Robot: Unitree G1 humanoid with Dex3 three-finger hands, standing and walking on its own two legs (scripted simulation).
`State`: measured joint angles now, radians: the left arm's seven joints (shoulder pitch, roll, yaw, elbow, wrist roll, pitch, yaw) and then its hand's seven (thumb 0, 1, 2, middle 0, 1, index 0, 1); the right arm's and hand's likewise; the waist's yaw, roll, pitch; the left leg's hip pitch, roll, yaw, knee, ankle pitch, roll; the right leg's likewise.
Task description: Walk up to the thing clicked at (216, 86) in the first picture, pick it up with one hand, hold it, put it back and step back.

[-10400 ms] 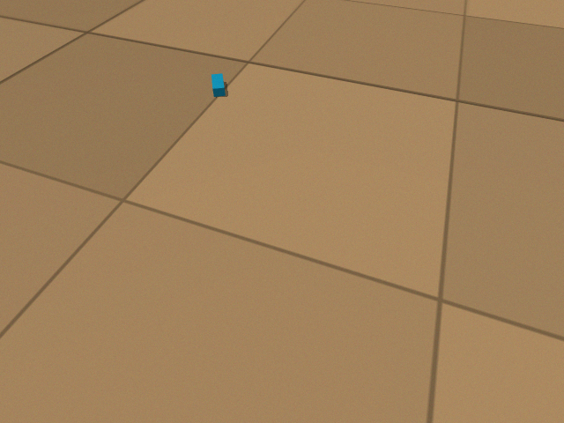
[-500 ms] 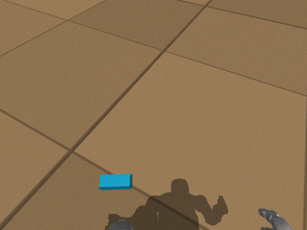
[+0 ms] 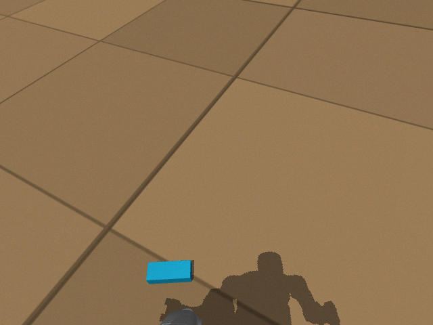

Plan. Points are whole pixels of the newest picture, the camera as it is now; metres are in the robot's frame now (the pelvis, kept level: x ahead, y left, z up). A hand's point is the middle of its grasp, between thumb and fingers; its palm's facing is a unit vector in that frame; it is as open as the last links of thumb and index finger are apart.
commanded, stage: walk up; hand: left
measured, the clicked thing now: (169, 272) +0.43 +0.25 -0.74
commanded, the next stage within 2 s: none
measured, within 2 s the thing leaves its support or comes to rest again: neither
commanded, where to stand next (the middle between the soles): +0.05 -0.01 m, yaw +0 degrees
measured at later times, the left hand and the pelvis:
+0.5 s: hand out of the picture +0.00 +0.25 -0.17, palm faces -0.03 -0.91 -0.41, open 7.4 cm; pelvis -0.06 -0.01 -0.03, yaw -3 degrees
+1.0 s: hand out of the picture +0.03 +0.33 -0.16, palm faces +0.02 -0.93 -0.36, open 7.4 cm; pelvis -0.01 +0.04 +0.00, yaw +2 degrees
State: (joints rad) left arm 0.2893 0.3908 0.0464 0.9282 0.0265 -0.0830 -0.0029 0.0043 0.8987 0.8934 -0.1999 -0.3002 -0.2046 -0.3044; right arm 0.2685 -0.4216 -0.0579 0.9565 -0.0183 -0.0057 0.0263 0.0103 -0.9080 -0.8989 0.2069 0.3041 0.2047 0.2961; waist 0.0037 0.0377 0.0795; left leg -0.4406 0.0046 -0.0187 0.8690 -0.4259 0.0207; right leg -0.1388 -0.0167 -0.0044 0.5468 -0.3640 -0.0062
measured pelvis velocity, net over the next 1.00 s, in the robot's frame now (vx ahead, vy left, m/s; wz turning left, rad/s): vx -0.01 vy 0.04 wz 0.04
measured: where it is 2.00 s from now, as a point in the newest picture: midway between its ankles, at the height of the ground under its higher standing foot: outside the picture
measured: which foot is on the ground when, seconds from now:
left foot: up 0.00-0.08, down 0.10-0.42, up 0.44-0.78, down 0.80-1.00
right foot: down 0.00-0.12, up 0.14-0.38, down 0.40-0.80, up 0.82-1.00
